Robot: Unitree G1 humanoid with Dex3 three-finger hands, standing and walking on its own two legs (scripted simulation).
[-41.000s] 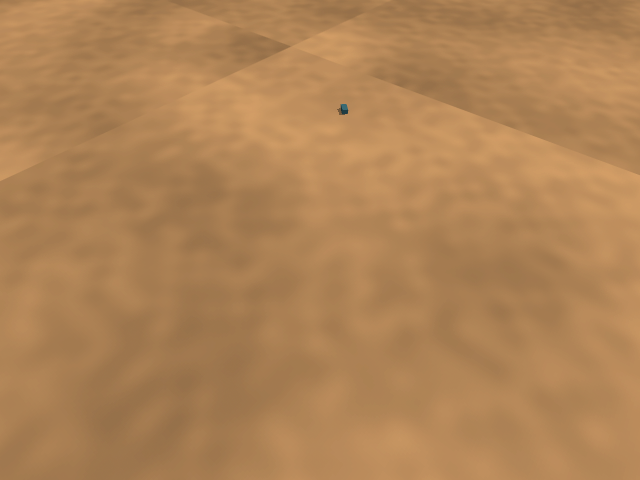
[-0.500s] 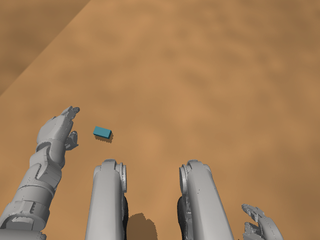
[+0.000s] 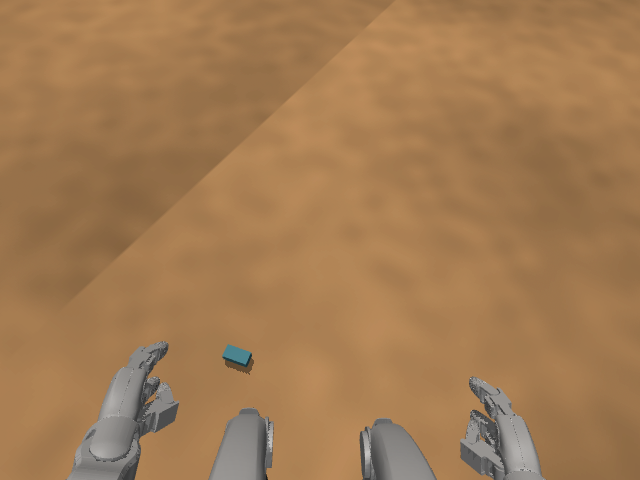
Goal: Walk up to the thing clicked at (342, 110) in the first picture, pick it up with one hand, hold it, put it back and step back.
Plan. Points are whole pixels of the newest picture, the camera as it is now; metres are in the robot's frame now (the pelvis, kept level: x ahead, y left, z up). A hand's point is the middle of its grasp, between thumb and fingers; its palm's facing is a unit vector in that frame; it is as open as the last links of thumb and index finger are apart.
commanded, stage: home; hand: left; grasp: from above
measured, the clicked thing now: (237, 355) +0.47 +0.20 -0.61
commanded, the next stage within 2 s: none
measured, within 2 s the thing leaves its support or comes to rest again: neither
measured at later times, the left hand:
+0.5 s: hand (132, 419) +0.20 +0.19 +0.04, palm faces +0.10 -0.98 -0.19, open 7.4 cm
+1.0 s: hand (131, 428) +0.19 +0.19 +0.04, palm faces +0.09 -0.98 -0.19, open 7.4 cm
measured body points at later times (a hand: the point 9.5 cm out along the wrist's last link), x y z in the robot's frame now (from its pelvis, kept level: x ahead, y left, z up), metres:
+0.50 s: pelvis +0.05 +0.00 +0.09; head +0.06 +0.01 +0.54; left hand +0.19 +0.24 +0.06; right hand +0.22 -0.24 +0.03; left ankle +0.06 +0.13 -0.59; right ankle +0.04 -0.14 -0.59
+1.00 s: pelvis +0.04 +0.00 +0.09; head +0.05 +0.01 +0.54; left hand +0.19 +0.24 +0.06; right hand +0.20 -0.23 +0.02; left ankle +0.06 +0.13 -0.59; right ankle +0.04 -0.14 -0.59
